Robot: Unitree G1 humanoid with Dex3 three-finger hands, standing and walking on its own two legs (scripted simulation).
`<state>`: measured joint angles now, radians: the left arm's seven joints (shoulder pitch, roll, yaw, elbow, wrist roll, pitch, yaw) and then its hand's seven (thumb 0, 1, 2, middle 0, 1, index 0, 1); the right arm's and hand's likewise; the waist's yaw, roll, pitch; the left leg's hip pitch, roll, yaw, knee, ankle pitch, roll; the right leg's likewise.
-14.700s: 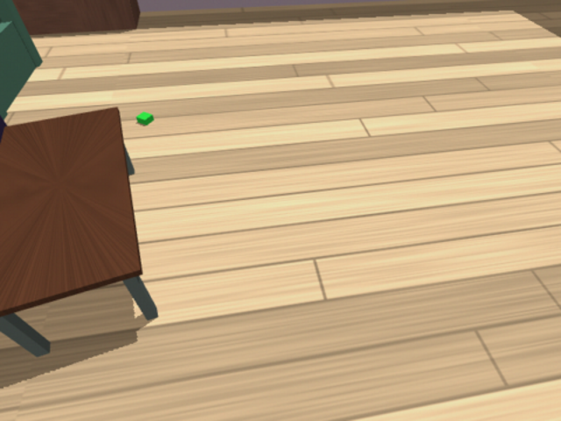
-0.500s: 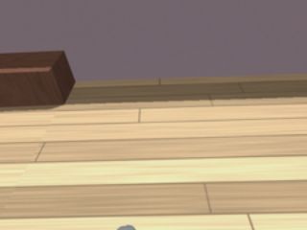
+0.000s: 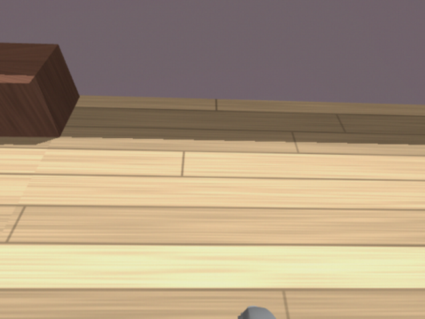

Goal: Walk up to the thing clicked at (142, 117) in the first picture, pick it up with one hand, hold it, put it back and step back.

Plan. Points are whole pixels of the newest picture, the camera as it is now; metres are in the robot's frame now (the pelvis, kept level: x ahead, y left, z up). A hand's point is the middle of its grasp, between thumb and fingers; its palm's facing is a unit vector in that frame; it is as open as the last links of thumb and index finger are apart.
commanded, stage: walk up
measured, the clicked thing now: out of the picture -0.26 +0.74 -0.75
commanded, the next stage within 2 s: none
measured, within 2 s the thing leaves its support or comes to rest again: neither
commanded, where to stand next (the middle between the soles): +0.95 -0.03 m, yaw -4 degrees
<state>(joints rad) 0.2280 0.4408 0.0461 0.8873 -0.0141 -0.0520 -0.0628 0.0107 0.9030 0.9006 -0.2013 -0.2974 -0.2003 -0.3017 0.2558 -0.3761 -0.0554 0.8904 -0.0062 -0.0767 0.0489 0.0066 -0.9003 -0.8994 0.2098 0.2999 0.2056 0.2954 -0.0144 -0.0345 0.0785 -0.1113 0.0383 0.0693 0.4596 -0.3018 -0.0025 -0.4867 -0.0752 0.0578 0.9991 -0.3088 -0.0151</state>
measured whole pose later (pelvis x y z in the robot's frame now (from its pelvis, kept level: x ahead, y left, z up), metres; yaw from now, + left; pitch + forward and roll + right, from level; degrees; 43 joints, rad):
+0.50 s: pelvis +0.27 -0.05 +0.00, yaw -2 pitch -2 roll -1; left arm 0.40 0.40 0.05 0.91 0.01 -0.09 -0.06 0.01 0.90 0.90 -0.20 -0.30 -0.20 -0.30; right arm 0.24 -0.43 -0.07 0.90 -0.03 -0.03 0.09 0.01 -0.90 -0.90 0.21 0.30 0.20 0.29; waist 0.05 0.06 0.07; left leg -0.54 0.11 0.00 0.81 -0.20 0.00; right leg -0.12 0.01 -0.08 0.40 -0.25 -0.03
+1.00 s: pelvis +0.49 -0.01 +0.00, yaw -4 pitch -3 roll +1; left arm 0.25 0.43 0.05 0.87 0.00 -0.05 -0.07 0.01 0.90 0.90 -0.20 -0.30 -0.20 -0.30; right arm 0.31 -0.40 -0.05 0.84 -0.01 -0.08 0.05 0.01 -0.90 -0.90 0.21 0.30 0.21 0.30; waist -0.02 -0.04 0.09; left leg -0.10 0.03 0.15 0.46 -0.30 0.02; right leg -0.51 -0.09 -0.01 0.75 -0.20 -0.01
